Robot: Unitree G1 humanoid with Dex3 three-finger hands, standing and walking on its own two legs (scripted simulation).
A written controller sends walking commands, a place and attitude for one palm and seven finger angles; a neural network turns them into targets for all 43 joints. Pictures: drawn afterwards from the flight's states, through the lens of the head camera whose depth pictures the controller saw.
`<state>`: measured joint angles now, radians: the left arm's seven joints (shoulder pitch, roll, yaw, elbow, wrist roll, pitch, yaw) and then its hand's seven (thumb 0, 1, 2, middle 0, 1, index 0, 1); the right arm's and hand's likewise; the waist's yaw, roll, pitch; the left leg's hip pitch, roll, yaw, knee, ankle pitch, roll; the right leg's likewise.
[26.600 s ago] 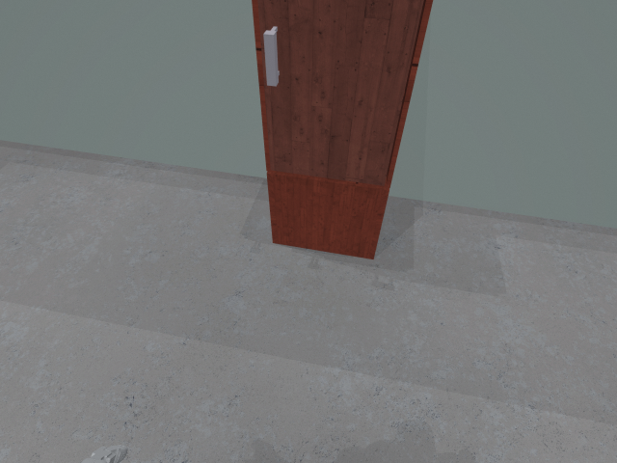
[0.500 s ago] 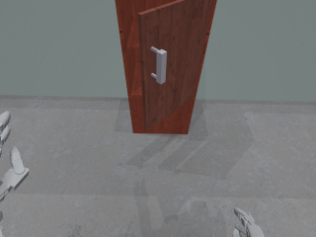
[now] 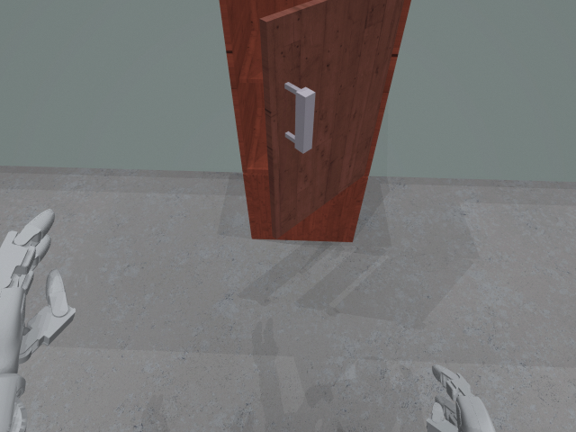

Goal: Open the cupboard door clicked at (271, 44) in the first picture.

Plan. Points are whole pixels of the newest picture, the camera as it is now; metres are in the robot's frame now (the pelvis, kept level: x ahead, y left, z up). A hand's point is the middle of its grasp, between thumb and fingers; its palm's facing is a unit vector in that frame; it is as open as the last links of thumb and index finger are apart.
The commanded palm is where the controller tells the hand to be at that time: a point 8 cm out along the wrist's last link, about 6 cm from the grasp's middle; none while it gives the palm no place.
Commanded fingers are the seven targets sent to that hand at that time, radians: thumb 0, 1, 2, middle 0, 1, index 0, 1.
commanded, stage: let the arm hang, fingers relaxed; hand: left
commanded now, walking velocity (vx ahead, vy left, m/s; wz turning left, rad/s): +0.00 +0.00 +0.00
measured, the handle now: (296, 117) +0.67 +0.04 +0.06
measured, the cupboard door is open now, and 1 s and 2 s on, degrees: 45 45 45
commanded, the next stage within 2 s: look to check the result in 1.06 s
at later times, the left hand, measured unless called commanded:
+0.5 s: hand out of the picture +0.01 +0.20 -0.17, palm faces +0.01 -0.96 -0.26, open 7.3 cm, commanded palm none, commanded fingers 0.00 0.90 0.90 -0.20 -0.30 -0.20 -0.30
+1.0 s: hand out of the picture +0.10 +0.21 -0.15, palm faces +0.01 -0.96 -0.28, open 7.4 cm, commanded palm none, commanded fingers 0.00 0.90 0.90 -0.20 -0.30 -0.20 -0.30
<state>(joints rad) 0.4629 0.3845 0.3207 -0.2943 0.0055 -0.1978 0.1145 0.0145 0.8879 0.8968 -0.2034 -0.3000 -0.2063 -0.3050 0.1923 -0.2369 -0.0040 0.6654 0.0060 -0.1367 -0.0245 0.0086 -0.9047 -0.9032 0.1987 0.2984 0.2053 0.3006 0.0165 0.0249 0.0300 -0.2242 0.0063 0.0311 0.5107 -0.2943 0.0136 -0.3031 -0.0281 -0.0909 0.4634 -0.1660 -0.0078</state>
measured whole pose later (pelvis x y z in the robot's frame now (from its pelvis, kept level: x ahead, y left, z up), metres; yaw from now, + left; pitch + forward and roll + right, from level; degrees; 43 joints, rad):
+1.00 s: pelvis +0.02 -0.01 +0.01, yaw +0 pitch -1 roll +0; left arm 0.10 0.24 0.02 1.12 0.01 -0.01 0.01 0.01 0.90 0.90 -0.20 -0.30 -0.20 -0.30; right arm 0.17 -0.26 0.00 1.12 -0.02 -0.01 -0.01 0.00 -0.91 -0.90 0.20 0.30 0.20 0.30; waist -0.01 0.02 0.04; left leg -0.09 0.00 0.02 0.35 -0.25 0.00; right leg -0.19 -0.02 -0.10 0.37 -0.16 -0.02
